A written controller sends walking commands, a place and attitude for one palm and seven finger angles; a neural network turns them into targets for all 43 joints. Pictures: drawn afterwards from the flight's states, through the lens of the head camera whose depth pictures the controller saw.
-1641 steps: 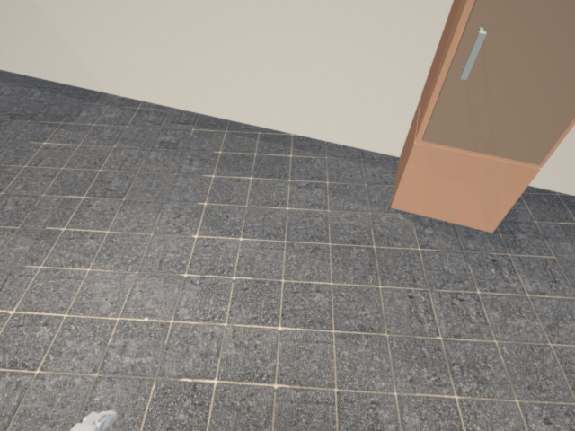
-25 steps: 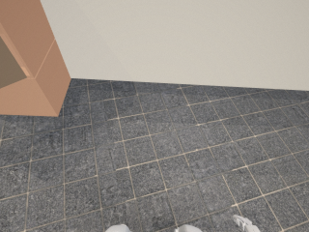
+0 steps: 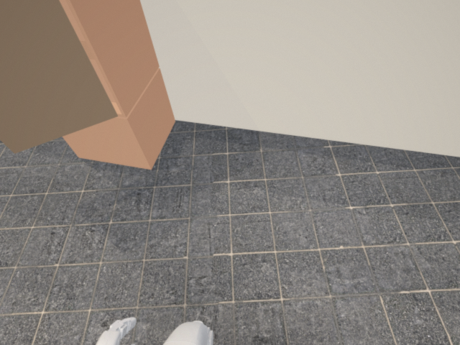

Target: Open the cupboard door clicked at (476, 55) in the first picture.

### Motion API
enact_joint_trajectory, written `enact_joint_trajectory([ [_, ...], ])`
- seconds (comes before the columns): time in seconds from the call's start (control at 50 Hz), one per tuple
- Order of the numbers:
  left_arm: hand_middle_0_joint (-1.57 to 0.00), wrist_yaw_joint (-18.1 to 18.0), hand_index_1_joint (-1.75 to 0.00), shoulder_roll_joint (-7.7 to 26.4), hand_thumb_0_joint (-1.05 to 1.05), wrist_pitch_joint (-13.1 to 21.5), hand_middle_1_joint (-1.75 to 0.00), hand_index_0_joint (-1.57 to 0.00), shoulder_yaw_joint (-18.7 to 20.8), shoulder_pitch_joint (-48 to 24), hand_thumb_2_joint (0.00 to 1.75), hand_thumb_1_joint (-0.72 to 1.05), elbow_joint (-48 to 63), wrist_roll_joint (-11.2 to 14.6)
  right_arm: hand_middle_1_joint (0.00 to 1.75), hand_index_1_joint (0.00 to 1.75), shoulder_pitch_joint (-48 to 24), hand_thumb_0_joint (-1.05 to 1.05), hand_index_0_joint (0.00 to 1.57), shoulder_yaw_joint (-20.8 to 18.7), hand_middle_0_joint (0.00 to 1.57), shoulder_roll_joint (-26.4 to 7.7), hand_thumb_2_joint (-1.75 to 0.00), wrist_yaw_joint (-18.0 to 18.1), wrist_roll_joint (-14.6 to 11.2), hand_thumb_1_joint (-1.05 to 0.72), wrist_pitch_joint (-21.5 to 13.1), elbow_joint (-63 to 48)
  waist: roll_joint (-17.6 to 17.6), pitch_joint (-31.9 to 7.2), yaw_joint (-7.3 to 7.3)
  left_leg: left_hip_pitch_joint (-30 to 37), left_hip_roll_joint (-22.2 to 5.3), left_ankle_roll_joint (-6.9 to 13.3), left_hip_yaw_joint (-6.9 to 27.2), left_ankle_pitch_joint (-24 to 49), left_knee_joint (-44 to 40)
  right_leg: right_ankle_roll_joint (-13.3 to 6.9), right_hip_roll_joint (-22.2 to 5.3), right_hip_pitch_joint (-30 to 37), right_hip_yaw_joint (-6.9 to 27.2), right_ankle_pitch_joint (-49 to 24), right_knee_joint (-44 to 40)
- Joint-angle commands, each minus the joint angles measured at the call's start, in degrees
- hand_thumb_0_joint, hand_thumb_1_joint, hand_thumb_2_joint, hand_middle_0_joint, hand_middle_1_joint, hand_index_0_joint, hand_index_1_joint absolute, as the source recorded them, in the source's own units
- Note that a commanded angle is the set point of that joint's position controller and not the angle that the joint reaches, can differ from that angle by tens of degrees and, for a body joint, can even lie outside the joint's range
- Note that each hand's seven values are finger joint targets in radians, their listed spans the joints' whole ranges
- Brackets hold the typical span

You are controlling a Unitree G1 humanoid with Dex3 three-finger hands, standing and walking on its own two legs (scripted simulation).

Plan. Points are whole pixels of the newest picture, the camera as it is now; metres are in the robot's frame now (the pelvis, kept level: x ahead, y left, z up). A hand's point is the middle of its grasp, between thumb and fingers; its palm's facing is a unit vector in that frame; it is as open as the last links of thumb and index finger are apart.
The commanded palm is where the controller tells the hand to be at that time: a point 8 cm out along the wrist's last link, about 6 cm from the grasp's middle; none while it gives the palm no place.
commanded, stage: turn to face it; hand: left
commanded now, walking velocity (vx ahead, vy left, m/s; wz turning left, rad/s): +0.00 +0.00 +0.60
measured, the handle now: out of the picture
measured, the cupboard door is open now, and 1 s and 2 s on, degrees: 41 41 41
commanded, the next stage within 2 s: take the last steps up to it in 0.84 s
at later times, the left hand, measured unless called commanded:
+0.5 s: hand out of the picture +0.02 +0.27 -0.17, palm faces +0.32 -0.91 -0.25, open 7.3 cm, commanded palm none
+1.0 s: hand out of the picture +0.01 +0.18 -0.16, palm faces +0.46 -0.86 -0.24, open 7.3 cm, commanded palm none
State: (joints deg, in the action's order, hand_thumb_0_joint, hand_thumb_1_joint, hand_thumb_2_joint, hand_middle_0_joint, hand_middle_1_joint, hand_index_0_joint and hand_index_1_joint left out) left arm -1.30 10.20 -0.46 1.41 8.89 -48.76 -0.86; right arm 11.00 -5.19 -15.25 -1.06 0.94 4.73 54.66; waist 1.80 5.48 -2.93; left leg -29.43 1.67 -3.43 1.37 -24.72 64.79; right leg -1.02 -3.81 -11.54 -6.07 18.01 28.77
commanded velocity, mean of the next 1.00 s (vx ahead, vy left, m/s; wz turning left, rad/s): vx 0.02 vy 0.01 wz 0.39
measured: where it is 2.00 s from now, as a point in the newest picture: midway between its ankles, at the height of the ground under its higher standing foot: (187, 326)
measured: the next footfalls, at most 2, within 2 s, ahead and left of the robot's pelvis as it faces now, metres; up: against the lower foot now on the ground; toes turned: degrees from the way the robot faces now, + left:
left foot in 0.28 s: +0.04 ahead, +0.13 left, +0.00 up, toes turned +15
right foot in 0.74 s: +0.10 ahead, -0.10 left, +0.00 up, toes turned +19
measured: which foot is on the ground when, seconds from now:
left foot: up 0.00-0.26, down 0.28-0.74, up 0.76-1.00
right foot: down 0.00-0.28, up 0.30-0.72, down 0.74-1.00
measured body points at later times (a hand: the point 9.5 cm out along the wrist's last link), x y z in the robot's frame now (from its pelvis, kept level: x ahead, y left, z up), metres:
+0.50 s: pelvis +0.01 +0.03 +0.00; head +0.05 +0.07 +0.44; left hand +0.00 +0.31 -0.15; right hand +0.19 -0.18 -0.13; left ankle +0.00 +0.12 -0.74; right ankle +0.04 -0.13 -0.66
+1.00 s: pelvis +0.05 -0.01 +0.00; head +0.09 +0.00 +0.45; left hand -0.02 +0.23 -0.14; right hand +0.20 -0.21 -0.15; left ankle -0.03 +0.11 -0.68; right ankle +0.06 -0.11 -0.74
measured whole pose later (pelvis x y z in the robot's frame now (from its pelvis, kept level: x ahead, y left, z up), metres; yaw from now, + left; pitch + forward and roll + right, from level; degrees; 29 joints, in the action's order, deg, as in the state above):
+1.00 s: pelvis +0.05 -0.01 +0.00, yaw +27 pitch +0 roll +2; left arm -1.3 10.0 0.4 1.9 13.5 -53.7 -1.4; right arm 10.3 -3.6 -12.8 -0.3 0.6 4.0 57.8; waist -0.8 5.1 -0.5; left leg -24.0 0.0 -3.1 -0.4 -25.9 52.9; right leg -1.1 -3.9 -9.6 -7.4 17.2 26.6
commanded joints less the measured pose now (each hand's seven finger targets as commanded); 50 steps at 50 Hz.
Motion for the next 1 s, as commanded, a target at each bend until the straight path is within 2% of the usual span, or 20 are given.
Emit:
enact_joint_trajectory([
  [0.0, -0.2, -0.91, -0.3, 11.21, 0.0, 1.32, -0.3, -0.2, 3.31, 4.36, 0.9, 0.9, 2.63, -0.18, 0.3, 0.3, -4.36, 0.0, 0.2, -0.16, 0.2, -2.37, -0.9, -0.65, -0.2, -0.9, -1.27, -5.42, -12.55, -6.51, 3.51, -4.49, -3.06, -1.45, -2.61, 1.09, -3.17, -4.53, -14.01, 11.74, 3.87, -36.86, -7.11],
  [0.14, -0.2, -0.58, -0.3, 13.74, 0.0, 1.03, -0.3, -0.2, 4.27, 8.53, 0.9, 0.9, 0.45, -0.75, 0.3, 0.3, -8.95, 0.0, 0.2, 0.86, 0.2, -1.56, -0.9, -0.84, -0.38, -0.9, -1.89, -6.82, -13.82, -6.35, 5.55, 2.76, -2.25, 0.22, -7.32, -0.37, -19.94, -5.18, -16.93, 12.0, 1.25, -41.64, -3.25],
  [0.2, -0.2, -0.19, -0.3, 14.56, 0.0, 0.87, -0.3, -0.2, 4.78, 6.57, 0.9, 0.9, 0.65, -0.53, 0.3, 0.3, -4.82, 0.0, 0.2, 0.63, 0.2, -3.03, -0.9, -0.62, -0.23, -0.9, -2.53, -6.36, -12.44, -8.09, 2.77, 12.69, -1.09, 1.61, -8.73, 6.43, -30.64, -2.77, -16.65, 7.25, -1.86, -37.64, 2.98],
  [0.22, -0.2, 0.0, -0.3, 14.44, 0.0, 0.74, -0.3, -0.2, 4.85, 5.35, 0.9, 0.9, 0.92, -0.08, 0.3, 0.3, -0.55, 0.0, 0.2, 0.11, 0.2, -4.79, -0.9, -0.55, -0.01, -0.9, -2.94, -5.31, -8.48, -10.38, -0.14, 21.23, -1.48, 2.55, -7.39, 14.25, -37.64, -0.55, -15.62, 2.66, -3.9, -33.2, 10.5],
  [0.24, -0.2, 0.45, -0.3, 11.42, 0.0, 0.4, -0.3, -0.2, 4.4, 5.18, 0.9, 0.9, 2.29, 0.31, 0.3, 0.3, 3.77, 0.0, 0.2, -1.39, 0.2, -10.69, -0.9, -0.18, 0.5, -0.9, -3.46, -4.57, 5.37, -14.11, -2.35, 31.93, -12.8, 7.67, 7.82, 27.86, -40.34, 3.29, -9.58, -10.23, -6.21, -10.28, 23.01],
  [0.26, -0.2, 0.48, -0.3, 7.9, 0.0, 0.11, -0.3, -0.2, 2.82, 1.48, 0.9, 0.9, 4.74, 0.43, 0.3, 0.3, 7.82, 0.0, 0.2, -2.56, 0.2, -15.55, -0.9, 0.3, 0.24, -0.9, -3.38, -4.17, 16.57, -14.69, -4.17, 34.01, -24.79, 15.39, 24.25, 49.37, -42.45, 5.83, -2.99, -21.5, -2.21, 21.07, 34.9],
  [0.28, -0.2, 0.12, -0.3, 9.84, 0.0, -0.74, -0.3, -0.2, 3.06, 0.39, 0.9, 0.9, 5.27, 0.04, 0.3, 0.3, 8.33, 0.0, 0.2, -2.07, 0.2, -15.32, -0.9, 0.77, 0.0, -0.9, -3.11, -3.6, 9.55, -15.67, -3.41, 33.25, -26.68, 18.34, 22.32, 49.02, -41.75, 4.72, -3.83, -22.58, 4.74, 20.72, 38.44],
  [0.32, -0.2, 0.05, -0.3, 9.27, 0.0, -1.14, -0.3, -0.2, 3.57, -0.73, 0.9, 0.9, 3.57, -0.15, 0.3, 0.3, 2.04, 0.0, 0.2, -1.28, 0.2, -12.05, -0.9, 1.88, 0.39, -0.9, -3.57, -5.63, 9.33, -10.69, -1.07, 25.22, -20.38, 15.94, 18.17, 33.91, -44.17, 5.02, -4.05, -23.06, 6.04, 13.41, 39.38],
  [0.38, -0.2, 0.78, -0.3, 9.33, 0.0, -1.64, -0.3, -0.2, 3.59, 2.78, 0.9, 0.9, 0.75, -0.57, 0.3, 0.3, -2.56, 0.0, 0.2, 0.05, 0.2, -8.92, -0.9, 2.09, 0.39, -0.9, -4.07, -6.62, 5.09, -7.24, 2.33, 19.34, -15.22, 12.56, 12.01, 29.39, -46.1, 5.45, -2.91, -20.13, 6.47, 4.92, 38.55],
  [0.5, -0.2, 0.65, -0.3, 8.05, 0.0, -1.56, -0.3, -0.2, 3.06, 2.14, 0.9, 0.9, 1.13, -0.34, 0.3, 0.3, 0.03, 0.0, 0.2, 0.06, 0.2, -8.48, -0.9, 1.86, 0.37, -0.9, -4.24, -5.56, 3.96, -7.82, 2.13, 19.75, -14.25, 13.29, 12.87, 27.7, -46.46, 6.0, -0.91, -17.53, 5.56, 4.13, 29.05],
  [0.58, -0.2, 0.55, -0.3, 7.35, 0.0, -1.25, -0.3, -0.2, 2.57, 0.11, 0.9, 0.9, 2.05, -0.15, 0.3, 0.3, 0.53, 0.0, 0.2, -0.15, 0.2, -8.14, -0.9, 1.78, 0.63, -0.9, -3.82, -4.94, 7.32, -7.22, 1.5, 17.99, -13.52, 13.23, 14.46, 27.39, -45.23, 5.45, 1.13, -12.35, 4.41, 6.45, 19.23],
  [0.66, -0.2, 0.27, -0.3, 7.43, 0.0, -0.27, -0.3, -0.2, 2.69, 5.21, 0.9, 0.9, 0.66, 0.2, 0.3, 0.3, -0.89, 0.0, 0.2, -0.28, 0.2, -7.58, -0.9, 1.83, 0.24, -0.9, -3.66, -4.99, 6.15, -9.0, 4.0, 13.85, -11.72, 11.4, 14.91, 30.38, -40.2, 4.58, 3.18, -0.24, 3.6, -1.71, 3.4],
  [0.68, -0.2, 0.04, -0.3, 8.08, 0.0, 0.31, -0.3, -0.2, 2.99, 7.15, 0.9, 0.9, -0.02, 0.28, 0.3, 0.3, -1.16, 0.0, 0.2, -0.18, 0.2, -6.41, -0.9, 1.76, -0.08, -0.9, -3.7, -4.9, 3.45, -10.22, 5.05, 11.15, -9.39, 9.19, 13.81, 27.2, -37.18, 4.12, 1.92, 6.03, 4.57, -7.12, -4.77],
  [0.7, -0.2, -0.37, -0.3, 11.53, 0.0, 1.04, -0.3, -0.2, 3.71, 8.77, 0.9, 0.9, -0.42, -0.38, 0.3, 0.3, -0.3, 0.0, 0.2, 0.07, 0.2, -3.64, -0.9, 1.45, -0.67, -0.9, -3.86, -5.07, -5.82, -11.44, 5.49, 3.86, -4.7, 5.57, 8.62, 16.39, -29.81, 1.76, -7.08, 13.58, 13.36, -10.5, -9.86],
  [0.72, -0.2, -0.59, -0.3, 15.59, 0.0, 1.29, -0.3, -0.2, 4.4, 9.31, 0.9, 0.9, -0.51, -0.89, 0.3, 0.3, -0.8, 0.0, 0.2, 0.65, 0.2, -1.02, -0.9, 1.32, -0.71, -0.9, -3.86, -6.33, -19.15, -9.8, 5.89, -2.92, 2.97, 1.88, -0.05, -5.61, -17.81, -5.01, -19.99, 13.43, 26.0, -19.52, -11.72],
  [0.74, -0.2, -0.58, -0.3, 15.49, 0.0, 1.2, -0.3, -0.2, 3.78, 9.08, 0.9, 0.9, -0.18, -0.61, 0.3, 0.3, -1.15, 0.0, 0.2, 0.19, 0.2, -3.29, -0.9, 1.24, -0.44, -0.9, -3.25, -6.04, -14.78, -9.44, 6.09, -0.95, 0.71, 2.15, 2.2, -10.82, -7.3, -9.18, -23.71, 6.42, 25.14, -20.44, -12.21],
  [0.78, -0.2, -0.93, -0.3, 11.25, 0.0, 1.28, -0.3, -0.2, 3.23, 3.82, 0.9, 0.9, 0.35, -0.44, 0.3, 0.3, -0.82, 0.0, 0.2, -0.14, 0.2, -2.72, -0.9, 1.08, -0.06, -0.9, -2.27, -3.63, -14.64, -5.56, 3.27, -2.78, -1.17, 1.32, 2.33, -4.76, 0.91, -8.36, -16.99, 4.91, 18.38, -25.9, -10.82],
  [0.84, -0.2, -0.71, -0.3, 9.27, 0.0, 1.69, -0.3, -0.2, 2.55, 4.23, 0.9, 0.9, -0.17, -0.13, 0.3, 0.3, -0.4, 0.0, 0.2, 0.4, 0.2, -1.45, -0.9, 0.69, -0.29, -0.9, -2.09, -2.06, -12.75, -5.99, 2.91, -2.74, -2.03, 0.2, 0.32, 0.38, 0.57, -6.34, -12.87, 7.85, 8.85, -35.06, -8.53],
  [0.92, -0.2, -0.79, -0.3, 10.24, 0.0, 1.8, -0.3, -0.2, 2.88, 8.45, 0.9, 0.9, -2.38, -0.54, 0.3, 0.3, -3.6, 0.0, 0.2, 1.21, 0.2, 0.41, -0.9, 0.69, -0.53, -0.9, -2.31, -1.66, -10.34, -6.51, 4.83, 1.21, -1.78, -0.1, -2.64, -1.41, -11.55, -6.95, -13.4, 10.42, 7.55, -38.79, -7.2],
  [0.98, -0.2, -0.44, -0.3, 11.53, 0.0, 2.01, -0.3, -0.2, 3.7, 11.13, 0.9, 0.9, -4.29, -0.82, 0.3, 0.3, -5.24, 0.0, 0.2, 1.73, 0.2, 0.81, -0.9, 0.35, -0.33, -0.9, -3.04, -1.97, -11.89, -5.93, 6.57, 2.68, -1.77, 0.34, -4.43, -1.72, -18.93, -7.29, -15.72, 11.68, 9.7, -30.86, -8.51],
])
